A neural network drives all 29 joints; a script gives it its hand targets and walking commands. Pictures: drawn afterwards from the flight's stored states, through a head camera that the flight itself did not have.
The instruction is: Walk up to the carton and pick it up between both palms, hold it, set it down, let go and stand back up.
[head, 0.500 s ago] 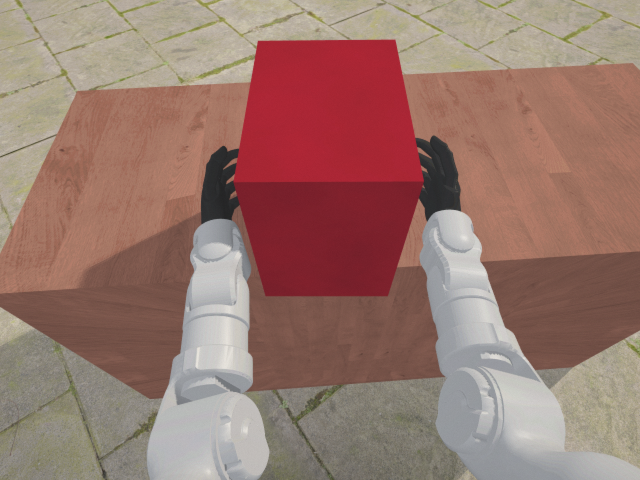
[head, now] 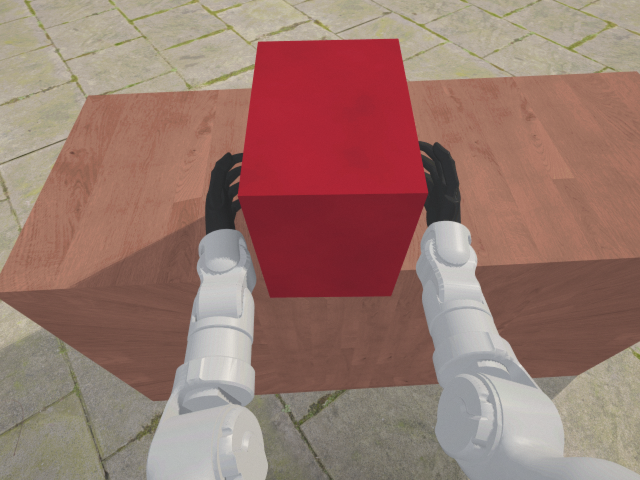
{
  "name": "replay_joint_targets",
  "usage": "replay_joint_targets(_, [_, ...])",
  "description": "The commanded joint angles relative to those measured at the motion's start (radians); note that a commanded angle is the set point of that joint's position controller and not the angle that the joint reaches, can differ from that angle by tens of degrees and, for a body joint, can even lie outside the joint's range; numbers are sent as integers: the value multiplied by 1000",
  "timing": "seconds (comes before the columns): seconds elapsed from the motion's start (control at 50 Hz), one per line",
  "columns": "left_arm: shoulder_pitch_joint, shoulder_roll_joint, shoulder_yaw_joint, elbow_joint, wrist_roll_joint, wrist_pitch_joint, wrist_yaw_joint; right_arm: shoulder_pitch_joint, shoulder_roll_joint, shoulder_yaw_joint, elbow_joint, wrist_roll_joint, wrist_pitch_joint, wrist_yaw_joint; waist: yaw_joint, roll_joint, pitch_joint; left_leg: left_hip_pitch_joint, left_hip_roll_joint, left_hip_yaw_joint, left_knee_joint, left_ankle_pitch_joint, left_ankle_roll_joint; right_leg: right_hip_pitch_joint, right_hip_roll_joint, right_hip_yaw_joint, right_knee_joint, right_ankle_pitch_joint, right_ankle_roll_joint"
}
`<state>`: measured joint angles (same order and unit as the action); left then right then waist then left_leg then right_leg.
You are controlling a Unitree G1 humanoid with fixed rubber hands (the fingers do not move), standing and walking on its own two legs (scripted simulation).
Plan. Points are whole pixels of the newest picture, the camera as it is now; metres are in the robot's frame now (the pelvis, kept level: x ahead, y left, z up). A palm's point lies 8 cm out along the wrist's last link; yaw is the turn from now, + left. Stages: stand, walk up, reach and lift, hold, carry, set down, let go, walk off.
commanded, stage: reach and lift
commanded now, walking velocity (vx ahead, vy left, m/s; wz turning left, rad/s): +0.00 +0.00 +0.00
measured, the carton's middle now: (329, 178) +0.50 +0.03 +0.07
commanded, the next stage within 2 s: none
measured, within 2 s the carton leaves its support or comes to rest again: neither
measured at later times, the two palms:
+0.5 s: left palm (219, 217) +0.39 +0.16 +0.12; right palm (451, 219) +0.40 -0.11 +0.11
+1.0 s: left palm (217, 199) +0.37 +0.15 +0.17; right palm (472, 200) +0.39 -0.12 +0.15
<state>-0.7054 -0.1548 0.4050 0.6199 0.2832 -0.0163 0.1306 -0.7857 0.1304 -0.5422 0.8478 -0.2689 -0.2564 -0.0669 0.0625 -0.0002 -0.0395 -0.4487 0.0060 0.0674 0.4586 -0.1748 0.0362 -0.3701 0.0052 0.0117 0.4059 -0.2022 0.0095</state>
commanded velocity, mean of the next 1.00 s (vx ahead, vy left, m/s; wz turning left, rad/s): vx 0.00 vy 0.00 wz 0.00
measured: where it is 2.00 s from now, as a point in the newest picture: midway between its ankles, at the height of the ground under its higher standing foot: outside the picture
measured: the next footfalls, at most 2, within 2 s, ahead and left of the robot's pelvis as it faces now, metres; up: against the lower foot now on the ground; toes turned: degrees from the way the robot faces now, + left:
none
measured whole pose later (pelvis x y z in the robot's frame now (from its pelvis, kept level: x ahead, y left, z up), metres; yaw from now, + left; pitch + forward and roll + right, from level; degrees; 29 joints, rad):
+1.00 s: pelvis -0.03 +0.00 +0.00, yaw +0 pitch +4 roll -2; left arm -0.86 -0.16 0.37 0.71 0.29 0.23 0.19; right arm -0.82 0.01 -0.46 0.94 -0.21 -0.13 -0.14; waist 0.07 0.00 -0.10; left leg -0.37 0.01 0.07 0.46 -0.15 0.05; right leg -0.29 0.01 0.01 0.40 -0.17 0.01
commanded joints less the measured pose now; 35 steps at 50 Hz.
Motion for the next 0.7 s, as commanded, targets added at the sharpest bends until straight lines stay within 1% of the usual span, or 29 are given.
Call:
replay_joint_targets(0.0, [-648,-503,-358,36,107,-153,-105,-614,398,367,98,-220,-184,112,20,-15,-926,702,85,19,56,860,-120,19,62,-147,-101,388,-32])
replay_joint_targets(0.04, [-663,-508,-362,49,121,-182,-105,-622,388,351,128,-248,-215,106,5,-21,-909,668,88,25,43,818,-122,28,60,-148,-104,381,-33])
replay_joint_targets(0.1, [-666,-506,-347,90,144,-187,-108,-625,355,330,175,-272,-227,98,-5,-23,-816,613,94,34,5,694,-114,16,56,-145,-125,299,-30])
replay_joint_targets(0.12, [-677,-507,-343,97,144,-176,-108,-632,351,334,185,-267,-214,96,0,-28,-777,592,95,42,-7,653,-108,26,55,-140,-127,277,-27])
replay_joint_targets(0.16, [-697,-498,-324,123,148,-153,-112,-656,328,321,200,-252,-192,94,-1,-32,-706,564,97,44,-37,543,-97,36,53,-130,-137,212,-23])
replay_joint_targets(0.18, [-695,-492,-310,130,147,-136,-114,-680,321,326,177,-234,-179,93,11,-30,-685,546,93,44,-49,504,-91,55,52,-122,-138,193,-18])
replay_joint_targets(0.2, [-692,-490,-304,138,142,-121,-114,-698,322,335,165,-217,-165,94,23,-39,-682,534,92,44,-56,463,-85,70,53,-113,-138,173,-16])
replay_joint_targets(0.22, [-701,-490,-300,140,145,-111,-114,-703,319,328,166,-213,-153,94,17,-40,-672,522,88,41,-65,422,-79,76,50,-108,-139,155,-15])
replay_joint_targets(0.24, [-708,-488,-298,147,140,-101,-113,-722,322,326,166,-201,-144,97,25,-48,-675,516,88,40,-72,387,-76,76,51,-105,-139,130,-15])
replay_joint_targets(0.26, [-713,-484,-295,142,136,-95,-111,-751,319,322,140,-191,-143,100,32,-50,-692,516,87,38,-78,371,-75,76,52,-106,-137,121,-16])
replay_joint_targets(0.28, [-717,-483,-295,143,130,-87,-110,-771,325,327,131,-180,-134,102,40,-57,-712,515,84,38,-78,367,-72,87,52,-101,-135,122,-18])
replay_joint_targets(0.32, [-742,-480,-302,142,124,-80,-107,-807,327,325,130,-170,-130,109,42,-52,-740,521,81,40,-78,361,-74,87,55,-105,-130,120,-20])
replay_joint_targets(0.34, [-750,-484,-312,148,121,-70,-106,-820,324,324,124,-165,-122,110,36,-50,-747,528,81,34,-78,355,-76,84,56,-109,-130,117,-22])
replay_joint_targets(0.36, [-742,-484,-311,151,119,-60,-106,-819,328,332,124,-158,-113,110,40,-58,-743,533,80,33,-77,361,-74,91,57,-107,-128,125,-23])
replay_joint_targets(0.38, [-744,-486,-316,149,117,-51,-107,-825,327,332,123,-155,-109,110,35,-61,-749,534,80,31,-79,350,-72,98,58,-110,-129,123,-26])
replay_joint_targets(0.4, [-746,-486,-320,153,112,-47,-109,-836,330,334,101,-155,-107,110,33,-69,-768,535,77,30,-76,355,-71,107,58,-112,-127,136,-26])
replay_joint_targets(0.44, [-752,-498,-342,154,98,-35,-110,-852,333,344,95,-140,-100,112,25,-66,-791,547,76,28,-71,362,-71,102,61,-115,-124,145,-28])
replay_joint_targets(0.48, [-754,-509,-358,148,91,-18,-112,-861,336,354,93,-123,-91,109,16,-58,-803,560,76,22,-59,404,-76,112,65,-118,-121,172,-29])
replay_joint_targets(0.54, [-752,-523,-383,122,75,-1,-115,-862,354,385,64,-98,-81,108,9,-66,-861,577,75,13,-39,462,-76,135,71,-120,-114,230,-27])
replay_joint_targets(0.56, [-744,-531,-390,107,67,8,-115,-866,357,403,52,-77,-73,107,12,-62,-869,594,76,9,-33,493,-78,139,73,-121,-114,243,-26])
replay_joint_targets(0.62, [-759,-562,-441,67,35,19,-113,-879,366,447,28,-37,-65,102,1,-46,-938,631,81,-10,0,589,-92,137,84,-122,-103,303,-26])
replay_joint_targets(0.68, [-786,-574,-461,17,11,35,-108,-879,385,489,26,17,-43,99,4,-42,-939,647,82,-23,15,630,-97,150,90,-116,-98,325,-23])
